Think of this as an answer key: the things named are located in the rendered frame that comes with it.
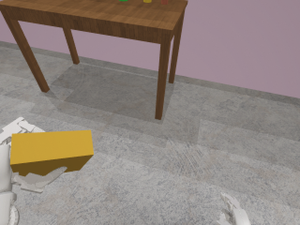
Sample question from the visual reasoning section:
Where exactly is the left robot forearm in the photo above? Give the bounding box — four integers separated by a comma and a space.
0, 191, 20, 225

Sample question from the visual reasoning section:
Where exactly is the table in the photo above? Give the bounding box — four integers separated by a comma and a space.
0, 0, 188, 120

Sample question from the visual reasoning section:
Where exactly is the robot left hand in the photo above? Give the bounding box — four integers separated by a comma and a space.
0, 117, 67, 194

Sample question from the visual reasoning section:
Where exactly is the robot right hand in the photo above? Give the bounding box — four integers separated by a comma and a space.
217, 192, 251, 225

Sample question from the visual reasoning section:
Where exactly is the sponge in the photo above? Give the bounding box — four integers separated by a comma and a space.
9, 129, 94, 177

